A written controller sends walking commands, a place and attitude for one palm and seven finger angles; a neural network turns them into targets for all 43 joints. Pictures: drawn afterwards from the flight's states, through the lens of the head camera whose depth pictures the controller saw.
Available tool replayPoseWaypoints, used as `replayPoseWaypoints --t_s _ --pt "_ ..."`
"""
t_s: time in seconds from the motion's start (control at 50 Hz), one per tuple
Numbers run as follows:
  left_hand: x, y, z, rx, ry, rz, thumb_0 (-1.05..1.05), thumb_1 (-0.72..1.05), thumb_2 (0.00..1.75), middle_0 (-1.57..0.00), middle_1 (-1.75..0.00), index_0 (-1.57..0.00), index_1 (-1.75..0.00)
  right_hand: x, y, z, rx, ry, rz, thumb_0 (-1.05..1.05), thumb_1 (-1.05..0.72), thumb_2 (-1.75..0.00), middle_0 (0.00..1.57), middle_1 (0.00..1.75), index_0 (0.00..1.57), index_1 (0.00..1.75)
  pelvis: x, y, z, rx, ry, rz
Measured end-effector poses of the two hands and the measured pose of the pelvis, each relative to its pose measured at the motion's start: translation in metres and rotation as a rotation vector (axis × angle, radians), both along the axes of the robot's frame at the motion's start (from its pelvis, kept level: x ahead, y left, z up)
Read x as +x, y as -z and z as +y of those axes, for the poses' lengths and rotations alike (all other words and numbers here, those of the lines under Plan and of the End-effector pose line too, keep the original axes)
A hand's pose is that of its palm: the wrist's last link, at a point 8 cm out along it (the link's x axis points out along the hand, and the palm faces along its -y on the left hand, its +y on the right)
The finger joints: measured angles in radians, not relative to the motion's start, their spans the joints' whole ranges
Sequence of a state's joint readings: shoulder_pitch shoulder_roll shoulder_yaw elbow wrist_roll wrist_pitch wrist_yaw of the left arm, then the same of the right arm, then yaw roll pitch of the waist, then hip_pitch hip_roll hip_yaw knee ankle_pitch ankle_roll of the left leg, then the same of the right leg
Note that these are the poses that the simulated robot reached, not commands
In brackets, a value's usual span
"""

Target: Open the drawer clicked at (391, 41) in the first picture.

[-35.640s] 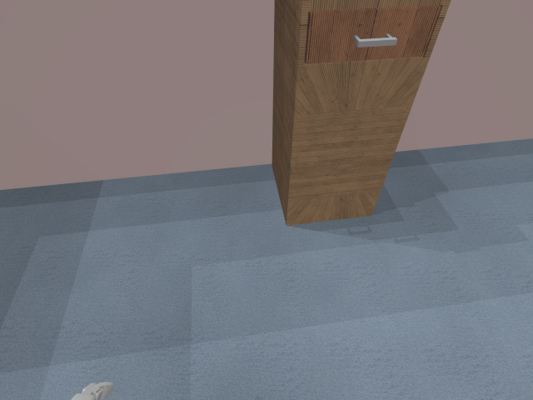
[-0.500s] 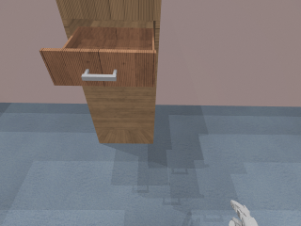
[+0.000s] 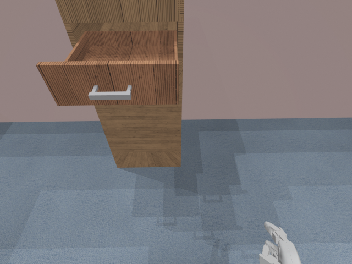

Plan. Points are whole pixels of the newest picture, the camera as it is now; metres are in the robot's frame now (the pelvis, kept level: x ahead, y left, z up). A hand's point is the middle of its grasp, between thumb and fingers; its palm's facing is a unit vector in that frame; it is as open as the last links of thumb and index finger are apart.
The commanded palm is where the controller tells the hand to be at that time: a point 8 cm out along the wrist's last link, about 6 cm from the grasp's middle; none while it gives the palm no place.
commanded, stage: stop stepping back and stand still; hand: left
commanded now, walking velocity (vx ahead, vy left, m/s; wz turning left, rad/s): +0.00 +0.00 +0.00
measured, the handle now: (111, 91) +0.54 +0.22 +0.11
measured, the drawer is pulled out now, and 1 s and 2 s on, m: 0.29 0.29 0.29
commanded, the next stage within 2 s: let the arm hang, fingers relaxed in 0.08 s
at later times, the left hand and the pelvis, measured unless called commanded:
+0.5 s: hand out of the picture +0.04 +0.17 -0.16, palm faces +0.01 -0.98 -0.20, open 7.3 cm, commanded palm none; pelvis -0.01 +0.00 -0.01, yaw +3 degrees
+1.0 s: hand out of the picture -0.03 +0.20 -0.15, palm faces +0.08 -0.95 -0.30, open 7.4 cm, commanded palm none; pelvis -0.02 -0.01 +0.01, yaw +3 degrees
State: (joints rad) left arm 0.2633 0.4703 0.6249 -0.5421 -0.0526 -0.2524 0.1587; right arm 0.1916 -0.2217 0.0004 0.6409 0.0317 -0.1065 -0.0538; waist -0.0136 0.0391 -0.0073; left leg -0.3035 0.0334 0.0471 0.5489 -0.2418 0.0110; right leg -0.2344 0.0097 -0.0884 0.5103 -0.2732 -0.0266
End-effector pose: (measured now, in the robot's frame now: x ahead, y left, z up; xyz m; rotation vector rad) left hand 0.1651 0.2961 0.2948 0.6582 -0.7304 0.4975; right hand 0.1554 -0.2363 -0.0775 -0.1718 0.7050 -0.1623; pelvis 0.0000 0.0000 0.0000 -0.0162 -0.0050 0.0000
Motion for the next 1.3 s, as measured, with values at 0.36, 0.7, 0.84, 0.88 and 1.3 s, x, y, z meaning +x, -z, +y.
replayPoseWaypoints --t_s 0.36,0.7,0.84,0.88,1.3 --pt "0.027 0.278 -0.009 -0.414 -0.046 1.169 0.0 0.9 0.9 -0.2 -0.3 -0.19 -0.3 -0.005 0.048 -0.004 0.023 -0.059 0.133 0.01 -0.9 -0.9 0.2 0.3 0.21 0.3 -0.005 0.014 0.012 0.055 -0.029 0.023" --pt "-0.254 0.43 -0.062 -0.981 -0.398 2.046 0.01 0.95 0.89 -0.21 -0.3 -0.2 -0.3 -0.18 0.055 -0.004 -0.022 -0.004 0.774 0.01 -0.91 -0.9 0.2 0.3 0.2 0.3 -0.02 -0.003 -0.002 0.001 -0.074 -0.016" --pt "-0.259 0.416 -0.052 -0.933 -0.455 2.033 0.01 0.92 0.9 -0.2 -0.3 -0.2 -0.3 -0.167 0.067 0.004 0.038 0.0 0.701 0.0 -0.91 -0.9 0.2 0.3 0.2 0.3 -0.022 -0.007 -0.002 0.011 -0.065 -0.027" --pt "-0.249 0.414 -0.05 -0.913 -0.45 2.006 0.01 0.91 0.9 -0.2 -0.3 -0.2 -0.3 -0.159 0.069 0.004 0.05 -0.002 0.671 0.0 -0.91 -0.9 0.2 0.3 0.2 0.3 -0.023 -0.007 -0.003 0.013 -0.062 -0.031" --pt "-0.139 0.423 -0.08 -0.855 -0.229 1.872 0.01 0.91 0.9 -0.2 -0.3 -0.2 -0.3 -0.166 0.063 -0.009 0.045 0.056 0.703 0.0 -0.91 -0.9 0.2 0.3 0.2 0.3 -0.01 -0.009 -0.014 0.016 -0.046 -0.028"
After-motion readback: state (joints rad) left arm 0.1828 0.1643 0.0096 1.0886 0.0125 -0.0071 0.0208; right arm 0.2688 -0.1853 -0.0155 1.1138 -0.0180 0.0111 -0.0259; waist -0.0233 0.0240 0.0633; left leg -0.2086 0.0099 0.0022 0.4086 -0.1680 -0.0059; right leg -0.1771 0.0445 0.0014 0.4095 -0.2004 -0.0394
